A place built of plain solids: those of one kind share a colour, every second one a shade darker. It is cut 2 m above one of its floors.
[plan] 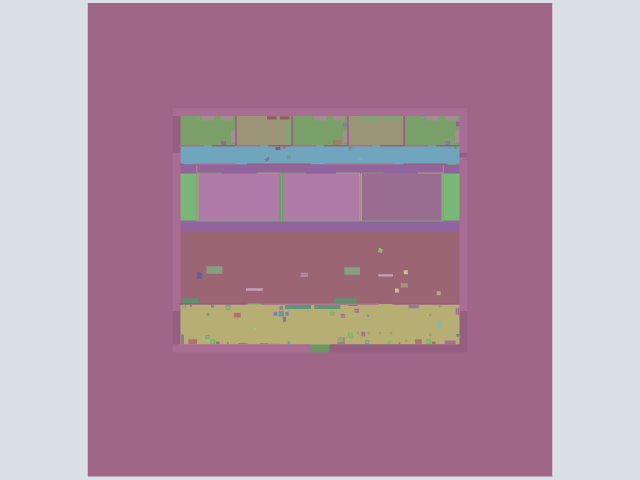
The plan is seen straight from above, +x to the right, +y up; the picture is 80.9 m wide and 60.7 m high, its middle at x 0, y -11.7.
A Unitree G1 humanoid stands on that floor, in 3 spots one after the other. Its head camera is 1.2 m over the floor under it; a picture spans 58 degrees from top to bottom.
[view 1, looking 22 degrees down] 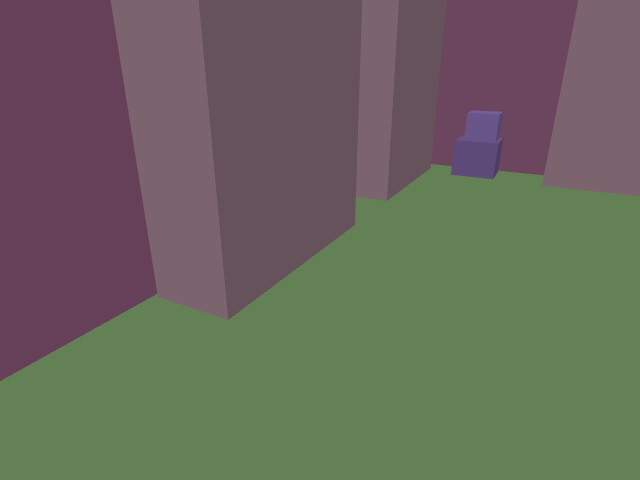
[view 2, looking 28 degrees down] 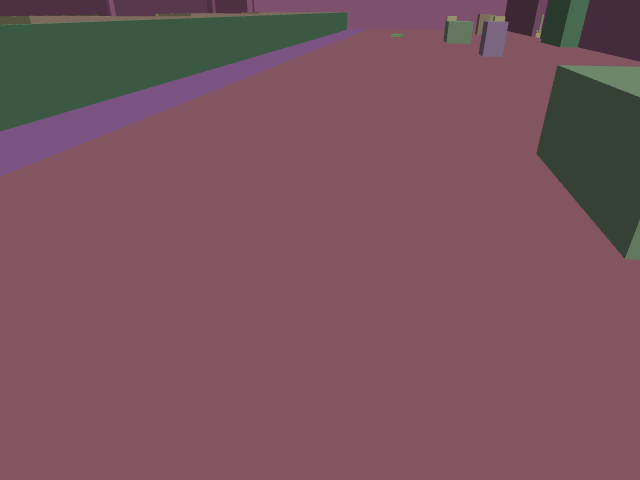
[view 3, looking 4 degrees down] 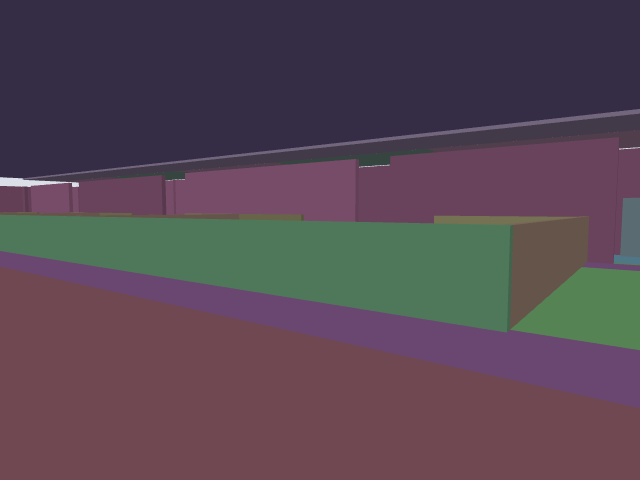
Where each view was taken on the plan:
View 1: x -2.20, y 2.15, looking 28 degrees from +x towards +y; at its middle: shelves_store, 2.98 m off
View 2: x -16.68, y -13.79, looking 11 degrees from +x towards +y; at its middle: floor_yard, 2.56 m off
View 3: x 16.68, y -13.79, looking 127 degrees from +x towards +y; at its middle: rail_far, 5.56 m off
